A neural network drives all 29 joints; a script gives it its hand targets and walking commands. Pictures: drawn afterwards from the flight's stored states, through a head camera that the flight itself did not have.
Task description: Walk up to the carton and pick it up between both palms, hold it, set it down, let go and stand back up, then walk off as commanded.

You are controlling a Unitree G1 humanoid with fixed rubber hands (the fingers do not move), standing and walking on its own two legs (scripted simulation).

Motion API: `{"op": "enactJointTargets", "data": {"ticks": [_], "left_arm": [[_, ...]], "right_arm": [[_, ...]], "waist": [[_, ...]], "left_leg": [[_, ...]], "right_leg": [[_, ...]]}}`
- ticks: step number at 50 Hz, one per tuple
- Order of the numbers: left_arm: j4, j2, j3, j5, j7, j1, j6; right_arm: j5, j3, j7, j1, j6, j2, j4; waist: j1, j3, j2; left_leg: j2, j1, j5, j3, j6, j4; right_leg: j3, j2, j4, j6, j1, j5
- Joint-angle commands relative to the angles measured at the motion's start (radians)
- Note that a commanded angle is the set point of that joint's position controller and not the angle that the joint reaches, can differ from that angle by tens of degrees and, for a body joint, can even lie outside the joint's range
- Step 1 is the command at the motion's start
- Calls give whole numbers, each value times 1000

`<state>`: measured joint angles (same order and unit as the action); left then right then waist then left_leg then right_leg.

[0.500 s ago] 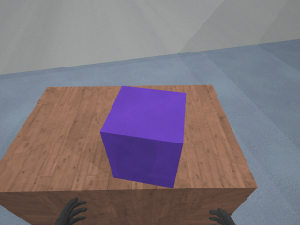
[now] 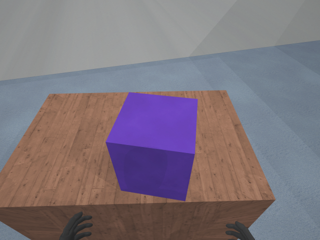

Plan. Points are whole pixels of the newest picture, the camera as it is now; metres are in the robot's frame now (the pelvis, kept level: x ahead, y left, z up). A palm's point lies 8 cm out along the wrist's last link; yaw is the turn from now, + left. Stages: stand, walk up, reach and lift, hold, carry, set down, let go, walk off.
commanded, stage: stand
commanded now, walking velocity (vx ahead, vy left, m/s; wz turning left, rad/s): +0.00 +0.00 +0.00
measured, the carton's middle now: (157, 147) +0.41 +0.03 -0.01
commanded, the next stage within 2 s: walk off in 0.44 s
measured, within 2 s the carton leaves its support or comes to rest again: neither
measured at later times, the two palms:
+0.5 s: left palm out of the picture +0.13 +0.24 -0.08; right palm out of the picture +0.08 -0.26 -0.13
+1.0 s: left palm out of the picture +0.01 +0.24 -0.11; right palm out of the picture +0.04 -0.31 -0.16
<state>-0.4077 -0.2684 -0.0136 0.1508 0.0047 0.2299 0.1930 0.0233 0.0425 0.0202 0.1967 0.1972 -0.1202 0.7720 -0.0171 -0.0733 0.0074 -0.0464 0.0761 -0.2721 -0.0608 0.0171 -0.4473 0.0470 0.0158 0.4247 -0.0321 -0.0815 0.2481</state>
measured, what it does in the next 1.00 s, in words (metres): lifts its left foot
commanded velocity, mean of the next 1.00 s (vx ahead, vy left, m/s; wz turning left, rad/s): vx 0.00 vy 0.00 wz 0.00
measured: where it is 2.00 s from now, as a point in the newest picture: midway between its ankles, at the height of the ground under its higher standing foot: outside the picture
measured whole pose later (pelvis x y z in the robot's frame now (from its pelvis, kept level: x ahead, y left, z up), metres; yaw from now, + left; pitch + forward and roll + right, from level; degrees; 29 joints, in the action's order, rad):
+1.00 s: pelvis -0.08 -0.03 -0.04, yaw +0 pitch -7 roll +3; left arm -0.64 -0.30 0.00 0.10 -0.01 0.23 0.05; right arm 0.04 0.04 -0.02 0.16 -0.05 -0.34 0.74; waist -0.03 -0.22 0.05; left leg 0.04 0.42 -0.50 0.03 0.02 -1.10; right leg 0.04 -0.01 0.85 0.04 -0.34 0.40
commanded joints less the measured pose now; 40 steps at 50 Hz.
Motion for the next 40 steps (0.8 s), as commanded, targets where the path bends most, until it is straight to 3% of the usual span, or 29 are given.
{"op": "enactJointTargets", "data": {"ticks": [1, 2, 4, 5, 6, 9, 10, 13, 14, 16, 17, 18, 20, 22, 23, 25, 26, 27, 28, 29, 30, 31, 32, 33, 35, 36, 38, 39, 40], "left_arm": [[-19, -258, 83, -197, -31, -1, -116], [-15, -276, 99, -204, -38, -14, -146], [-33, -265, 92, -213, -36, -18, -171], [-23, -265, 95, -205, -33, -42, -188], [-46, -236, 91, -205, -32, -8, -196], [-69, -275, 99, -211, -33, -25, -201], [-77, -251, 80, -206, -30, -11, -199], [-87, -249, 78, -209, -29, -46, -215], [-106, -262, 90, -205, -32, -8, -215], [-133, -270, 88, -215, -31, 8, -225], [-131, -269, 79, -211, -31, -17, -222], [-140, -274, 77, -210, -33, -10, -225], [-134, -253, 75, -200, -32, -25, -229], [-170, -260, 78, -198, -29, -3, -227], [-166, -268, 82, -210, -31, -31, -233], [-177, -266, 81, -201, -31, -41, -234], [-201, -275, 79, -197, -31, -12, -232], [-192, -268, 84, -203, -34, -14, -232], [-196, -267, 75, -193, -32, -12, -231], [-197, -250, 80, -199, -33, -6, -237], [-208, -272, 77, -200, -36, -17, -233], [-198, -259, 75, -200, -38, -25, -240], [-281, -288, 114, -147, -14, -33, -208], [-284, -301, 120, -147, -20, -25, -208], [-262, -298, 120, -148, -23, -24, -203], [-250, -302, 123, -149, -27, 6, -200], [-227, -281, 120, -160, -27, -5, -181], [-225, -279, 122, -163, -23, -1, -170], [-217, -261, 121, -164, -26, -6, -158]], "right_arm": [[23, 88, -19, -5, -43, -360, -48], [30, 74, -26, -7, -89, -324, -42], [24, 76, -27, -28, -116, -348, -46], [21, 76, -20, -32, -126, -348, -46], [34, 71, -20, -59, -128, -351, -53], [23, 70, -6, -59, -133, -345, -24], [23, 66, -4, -85, -131, -372, -15], [26, 73, -3, -85, -143, -370, 25], [32, 67, -4, -71, -147, -361, 26], [24, 64, -3, -83, -152, -371, 37], [22, 70, -3, -63, -155, -381, 53], [20, 73, -2, -63, -153, -393, 61], [17, 69, 0, -60, -157, -395, 69], [22, 71, -4, -96, -150, -404, 67], [16, 69, -2, -94, -153, -401, 64], [11, 67, -6, -61, -156, -387, 86], [15, 66, -5, -65, -163, -401, 102], [18, 70, -6, -100, -163, -407, 79], [13, 67, -3, -79, -163, -398, 83], [16, 72, -5, -86, -159, -410, 83], [7, 73, -1, -77, -161, -396, 98], [11, 65, 0, -92, -154, -373, 90], [4, 59, -14, -5, -176, -445, 20], [5, 63, -18, 20, -180, -448, 6], [7, 71, -26, 35, -190, -456, -16], [4, 77, -25, 23, -198, -453, -33], [9, 89, -25, 39, -208, -486, -56], [13, 89, -28, 45, -214, -511, -75], [19, 97, -30, 31, -220, -522, -76]], "waist": [[23, 72, 46], [19, 51, -12], [21, 28, 8], [14, 26, -34], [8, 28, 12], [23, 35, -43], [11, 28, -5], [20, 38, -44], [10, 50, 5], [9, 38, 2], [32, 39, -3], [25, 15, -38], [20, 34, 41], [11, 22, 17], [17, 59, -23], [33, 28, 9], [19, 50, 22], [9, 32, -33], [16, 42, 6], [9, 79, -34], [29, 16, -9], [23, 41, -25], [27, -14, -32], [27, 21, 5], [24, 67, -17], [13, 79, -22], [20, 62, 12], [33, 67, 88], [23, 20, 175]], "left_leg": [[-42, 161, 393, 48, 14, 28], [-27, 195, 277, 27, -4, 37], [-27, 192, 139, 39, -20, 59], [-31, 196, 102, 56, -18, 76], [-25, 184, 80, 50, -34, 58], [-27, 190, -6, 64, -27, 59], [-42, 226, -29, 88, -36, 78], [-41, 211, 24, 94, -41, 70], [-34, 196, 20, 74, -43, 58], [-28, 196, 47, 76, -43, 64], [-32, 183, 54, 78, -41, 55], [-47, 175, 65, 95, -42, 57], [-49, 196, 88, 91, -44, 65], [-59, 195, 88, 115, -58, 82], [-58, 169, 102, 102, -42, 68], [-57, 165, 113, 110, -46, 63], [-58, 156, 112, 97, -53, 53], [-61, 165, 114, 107, -55, 69], [-60, 170, 116, 112, -55, 65], [-51, 145, 123, 101, -45, 55], [-45, 151, 115, 98, -45, 47], [-65, 157, 89, 108, -50, 51], [-22, 158, 387, 105, -74, -84], [-20, 132, 459, 83, -81, -133], [-23, 118, 565, 88, -113, -185], [-30, 116, 544, 92, -136, -207], [-89, 149, 534, 124, -161, -122], [-155, 180, 559, 204, -222, -69], [-242, 228, 530, 294, -268, -6]], "right_leg": [[-10, 79, 41, 75, -3, -304], [6, 81, 36, 59, -22, -247], [17, 84, 18, 59, -77, -191], [20, 74, 24, 48, -94, -129], [35, 78, 19, 45, -112, -101], [27, 70, 25, 59, -131, -36], [25, 70, 24, 58, -115, -60], [16, 73, 51, 58, -114, -84], [32, 73, 39, 57, -110, -82], [21, 66, 47, 58, -108, -72], [31, 76, 34, 59, -128, -116], [28, 79, 59, 66, -146, -115], [28, 77, 64, 65, -111, -146], [33, 83, 63, 69, -117, -151], [19, 72, 58, 61, -106, -147], [39, 88, 63, 77, -135, -145], [40, 87, 51, 77, -114, -153], [21, 73, 54, 76, -115, -166], [31, 87, 67, 79, -107, -165], [37, 82, 56, 73, -97, -162], [50, 87, 37, 79, -146, -156], [40, 91, 35, 75, -128, -154], [48, 80, 121, 129, -187, -455], [64, 107, 140, 157, -186, -536], [47, 96, 211, 166, -175, -606], [34, 81, 253, 175, -184, -563], [-27, 3, 311, 145, -212, -377], [-66, -62, 440, 109, -217, -168], [-78, -95, 538, 97, -268, 213]]}}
